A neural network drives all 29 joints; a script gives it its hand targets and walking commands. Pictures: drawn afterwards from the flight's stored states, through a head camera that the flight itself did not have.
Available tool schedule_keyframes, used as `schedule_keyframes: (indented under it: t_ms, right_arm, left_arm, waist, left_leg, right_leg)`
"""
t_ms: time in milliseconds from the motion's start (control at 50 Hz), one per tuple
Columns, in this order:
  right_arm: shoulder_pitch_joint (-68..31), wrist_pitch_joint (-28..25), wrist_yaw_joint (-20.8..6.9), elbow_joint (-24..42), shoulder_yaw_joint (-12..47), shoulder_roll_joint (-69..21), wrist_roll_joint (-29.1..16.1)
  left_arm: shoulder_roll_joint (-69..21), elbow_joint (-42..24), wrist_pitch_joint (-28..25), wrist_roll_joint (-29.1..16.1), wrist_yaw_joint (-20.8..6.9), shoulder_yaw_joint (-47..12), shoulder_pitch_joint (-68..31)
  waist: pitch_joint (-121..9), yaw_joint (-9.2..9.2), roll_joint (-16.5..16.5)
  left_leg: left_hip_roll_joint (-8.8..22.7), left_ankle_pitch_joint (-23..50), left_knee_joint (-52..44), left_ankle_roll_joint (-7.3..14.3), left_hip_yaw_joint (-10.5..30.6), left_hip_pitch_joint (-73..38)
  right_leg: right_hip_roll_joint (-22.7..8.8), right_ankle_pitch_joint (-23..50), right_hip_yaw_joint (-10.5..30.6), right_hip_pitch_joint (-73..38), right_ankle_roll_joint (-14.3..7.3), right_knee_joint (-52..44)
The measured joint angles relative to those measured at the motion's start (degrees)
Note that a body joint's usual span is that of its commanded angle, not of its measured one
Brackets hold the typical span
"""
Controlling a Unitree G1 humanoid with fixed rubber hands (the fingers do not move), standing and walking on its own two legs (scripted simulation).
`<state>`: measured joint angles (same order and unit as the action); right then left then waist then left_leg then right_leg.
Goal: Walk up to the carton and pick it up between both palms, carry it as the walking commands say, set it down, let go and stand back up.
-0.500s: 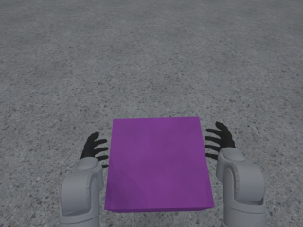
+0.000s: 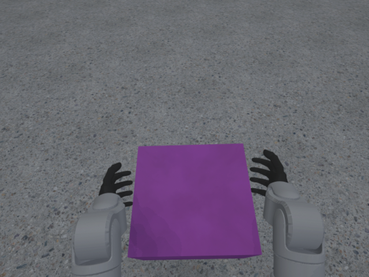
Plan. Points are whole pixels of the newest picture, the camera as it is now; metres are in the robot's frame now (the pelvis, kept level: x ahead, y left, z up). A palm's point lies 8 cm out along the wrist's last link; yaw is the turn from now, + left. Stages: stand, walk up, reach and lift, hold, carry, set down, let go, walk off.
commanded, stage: carry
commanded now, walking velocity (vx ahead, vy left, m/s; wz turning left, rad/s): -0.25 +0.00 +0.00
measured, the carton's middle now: (192, 203) +0.30 -0.01 -0.01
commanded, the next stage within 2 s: none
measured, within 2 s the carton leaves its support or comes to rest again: neither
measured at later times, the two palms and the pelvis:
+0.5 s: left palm out of the picture +0.11 +0.11 +0.10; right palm out of the picture +0.12 -0.20 +0.11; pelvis -0.15 -0.04 +0.01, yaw +0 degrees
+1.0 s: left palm out of the picture +0.04 +0.08 +0.11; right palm out of the picture +0.04 -0.23 +0.12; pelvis -0.22 -0.07 +0.01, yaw -2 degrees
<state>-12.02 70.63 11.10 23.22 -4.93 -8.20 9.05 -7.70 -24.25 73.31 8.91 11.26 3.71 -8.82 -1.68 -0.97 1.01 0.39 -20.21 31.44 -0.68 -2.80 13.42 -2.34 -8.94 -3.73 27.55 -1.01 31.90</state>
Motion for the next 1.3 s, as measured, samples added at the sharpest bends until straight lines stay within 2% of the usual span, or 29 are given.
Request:
schedule_keyframes:
  t_ms: [40,80,120,220,260,280,300,360,400,440,500,560,600,640,700,740,780,840,1000,1300]
  right_arm:
    - [0.0,0.81,-0.14,0.0,0.19,0.03,-0.06]
    - [0.0,0.67,-0.21,0.02,0.21,0.01,-0.06]
    - [-0.05,0.27,-0.34,0.03,0.22,-0.02,-0.08]
    - [-0.12,-0.49,-0.4,0.03,0.26,-0.05,-0.17]
    - [-0.12,-0.5,-0.4,0.09,0.26,-0.03,-0.17]
    - [-0.15,-0.57,-0.39,0.17,0.26,-0.01,-0.17]
    - [-0.13,-0.73,-0.31,0.18,0.26,0.01,-0.17]
    - [-0.07,-0.72,0.05,0.3,0.26,0.0,-0.17]
    - [-0.07,-0.7,0.06,0.38,0.27,0.02,-0.19]
    - [-0.06,-0.69,0.06,0.39,0.27,0.03,-0.19]
    - [-0.07,-0.65,0.06,0.42,0.26,0.05,-0.19]
    - [-0.1,-0.58,0.05,0.43,0.26,0.05,-0.19]
    - [0.02,0.02,-0.1,0.37,0.34,0.01,-0.21]
    - [0.03,0.9,-0.35,0.38,0.35,0.01,-0.2]
    - [-0.03,0.95,-0.44,0.39,0.35,0.0,-0.19]
    - [-0.02,0.88,-0.46,0.39,0.35,-0.01,-0.19]
    - [-0.02,0.8,-0.51,0.39,0.35,-0.02,-0.19]
    - [0.01,0.7,-0.55,0.39,0.35,0.02,-0.19]
    - [0.09,0.63,-0.51,0.39,0.35,0.05,-0.19]
    - [0.09,1.04,-0.38,0.39,0.35,0.05,-0.19]
  left_arm:
    - [0.05,0.02,0.14,-0.02,0.04,-0.01,0.66]
    - [0.06,-0.31,0.16,-0.01,0.03,-0.01,0.66]
    - [0.09,-0.87,0.18,-0.01,0.09,0.0,0.63]
    - [0.11,-1.84,0.2,-0.21,0.39,0.0,0.64]
    - [0.09,-1.85,0.19,-0.24,0.4,0.0,0.65]
    - [0.08,-1.89,0.09,-0.25,0.37,-0.01,0.64]
    - [0.05,-1.86,-0.05,-0.26,0.28,-0.04,0.67]
    - [0.07,-1.86,-0.07,-0.34,0.09,-0.11,0.67]
    - [0.04,-1.87,-0.07,-0.34,0.06,-0.11,0.69]
    - [0.04,-1.87,-0.06,-0.34,0.05,-0.12,0.69]
    - [0.03,-1.87,-0.05,-0.34,0.03,-0.12,0.69]
    - [0.06,-1.84,-0.03,-0.33,0.01,-0.11,0.67]
    - [0.13,-1.58,0.08,-0.34,0.08,-0.11,1.19]
    - [0.15,-1.58,0.56,-0.34,0.02,-0.12,1.56]
    - [0.18,-1.62,0.61,-0.33,0.1,-0.1,1.51]
    - [0.18,-1.64,0.62,-0.34,0.13,-0.1,1.52]
    - [0.2,-1.66,0.63,-0.34,0.16,-0.1,1.52]
    - [0.17,-1.61,0.61,-0.34,0.14,-0.11,1.54]
    - [0.15,-1.57,0.62,-0.34,0.02,-0.12,1.54]
    - [0.15,-0.68,0.67,-0.34,0.03,-0.12,1.54]
  waist:
    - [0.22,-0.07,-0.42]
    - [0.17,-0.03,-0.79]
    - [-0.65,0.02,-0.94]
    - [-2.33,0.08,-1.68]
    - [-2.38,0.08,-1.54]
    - [-2.25,0.04,-1.74]
    - [-1.34,0.0,-2.33]
    - [0.41,0.08,-1.6]
    - [0.29,0.02,-1.19]
    - [0.04,-0.02,-1.02]
    - [-0.42,-0.08,-0.57]
    - [-1.39,-0.09,-0.27]
    - [-1.4,-0.01,0.19]
    - [-1.43,-0.03,-0.15]
    - [-2.97,0.02,-0.33]
    - [-4.28,0.05,-0.31]
    - [-4.75,0.08,-0.36]
    - [-4.81,0.01,-0.54]
    - [-4.03,0.0,-1.94]
    - [-4.21,0.0,-1.91]
  left_leg:
    - [0.74,1.18,0.04,0.97,0.56,0.97]
    - [1.89,2.0,0.04,1.07,1.32,2.23]
    - [2.84,3.09,0.02,1.06,1.62,4.3]
    - [4.6,6.15,0.02,0.04,1.49,10.29]
    - [4.49,7.25,0.22,-1.02,1.26,12.13]
    - [4.44,7.63,0.86,-1.37,1.23,13.19]
    - [4.65,7.16,1.86,-1.45,1.29,13.67]
    - [2.58,-4.43,12.52,-1.47,1.1,16.08]
    - [1.19,-5.59,17.78,-1.47,1.09,16.46]
    - [0.83,-5.65,18.28,-1.47,0.76,14.52]
    - [0.18,-5.72,14.13,-1.46,0.2,8.91]
    - [-0.16,-4.94,1.29,-1.41,-0.16,1.07]
    - [-0.23,1.03,-0.07,-0.04,-0.15,1.21]
    - [0.22,2.54,-0.21,1.27,0.08,1.18]
    - [1.29,3.33,-0.71,1.64,0.28,2.79]
    - [1.9,4.05,-0.72,1.62,0.21,4.95]
    - [2.26,4.8,-0.72,1.32,0.04,6.56]
    - [2.43,5.54,-0.5,0.46,-0.4,8.08]
    - [3.46,6.32,-0.52,0.35,-0.4,7.02]
    - [3.21,6.96,-0.52,-0.09,-0.4,7.1]
  right_leg:
    - [0.71,-6.89,-0.12,2.51,0.0,10.51]
    - [1.43,-9.99,-0.05,3.91,0.0,20.71]
    - [1.5,-11.29,0.05,3.9,0.0,23.93]
    - [1.47,-11.92,0.16,-0.62,0.0,9.59]
    - [1.2,-5.98,0.19,-4.27,0.0,-0.25]
    - [0.98,-2.36,0.09,-5.13,0.72,-2.95]
    - [1.27,-1.9,0.03,-4.85,1.02,-2.89]
    - [0.4,-1.8,0.36,-4.7,0.65,-3.34]
    - [-0.36,-0.78,0.29,-4.69,0.5,-3.97]
    - [-0.49,0.23,0.23,-4.67,0.5,-4.23]
    - [-0.45,1.0,0.16,-4.42,0.5,-3.88]
    - [-0.13,1.03,-0.16,-3.04,0.5,-2.33]
    - [-0.15,-1.52,-0.22,-2.13,0.49,0.34]
    - [-0.05,-5.15,-0.25,-1.66,0.49,6.96]
    - [-0.09,-8.68,-0.16,-1.61,0.49,12.66]
    - [-0.08,-10.23,-0.12,-2.07,0.49,10.98]
    - [-0.07,-10.48,-0.07,-3.97,0.49,5.29]
    - [-0.04,-3.36,-0.16,-6.93,0.83,-3.61]
    - [1.01,-3.44,-0.19,-6.99,0.98,-2.29]
    - [0.74,-2.92,-0.18,-6.98,0.98,-2.36]
